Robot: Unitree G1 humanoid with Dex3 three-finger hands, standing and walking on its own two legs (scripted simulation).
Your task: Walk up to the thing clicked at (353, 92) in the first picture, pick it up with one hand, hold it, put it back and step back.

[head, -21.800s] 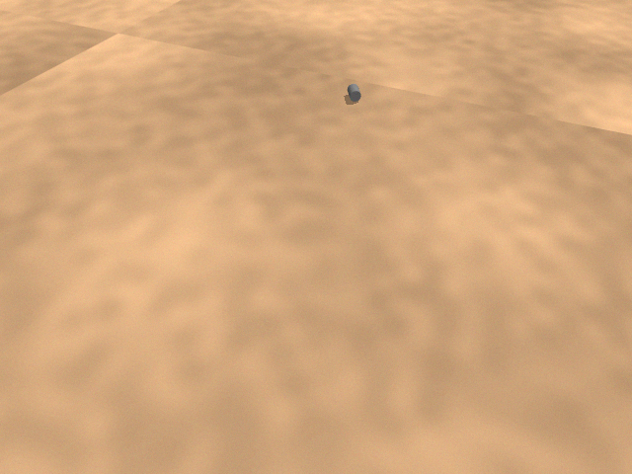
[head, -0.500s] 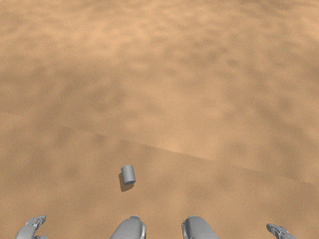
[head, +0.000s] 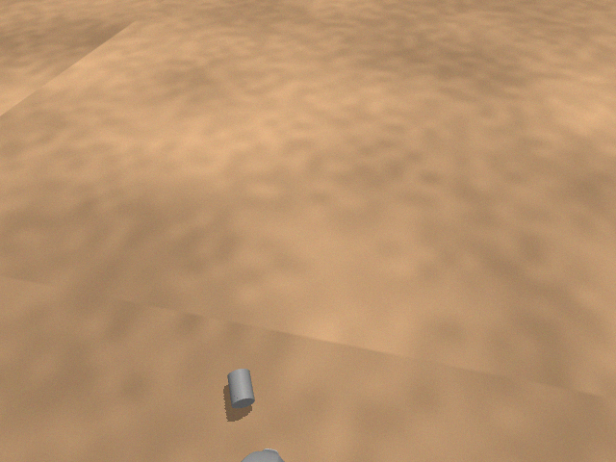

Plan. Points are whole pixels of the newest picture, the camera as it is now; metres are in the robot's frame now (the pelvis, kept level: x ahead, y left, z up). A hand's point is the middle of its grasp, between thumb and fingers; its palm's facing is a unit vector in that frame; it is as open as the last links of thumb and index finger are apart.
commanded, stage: walk up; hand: left
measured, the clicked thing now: (240, 388) +0.48 +0.26 -0.73
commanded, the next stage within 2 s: stand in 1.40 s
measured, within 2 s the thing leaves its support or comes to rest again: neither
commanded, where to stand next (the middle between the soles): +0.08 +0.02 m, yaw +0 degrees
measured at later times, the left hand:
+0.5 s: hand out of the picture +0.07 +0.30 -0.15, palm faces +0.01 -0.91 -0.41, open 7.3 cm
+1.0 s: hand out of the picture +0.15 +0.28 -0.14, palm faces +0.02 -0.94 -0.35, open 7.3 cm
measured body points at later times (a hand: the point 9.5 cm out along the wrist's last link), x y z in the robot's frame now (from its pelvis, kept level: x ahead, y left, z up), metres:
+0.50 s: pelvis +0.03 +0.01 -0.01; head +0.03 +0.01 +0.44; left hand +0.07 +0.35 -0.12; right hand +0.13 -0.30 -0.11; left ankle +0.09 +0.15 -0.73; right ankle +0.08 -0.11 -0.73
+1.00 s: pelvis +0.06 +0.02 +0.01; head +0.07 +0.03 +0.46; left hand +0.15 +0.33 -0.12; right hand +0.14 -0.28 -0.12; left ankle +0.07 +0.14 -0.73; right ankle +0.08 -0.12 -0.73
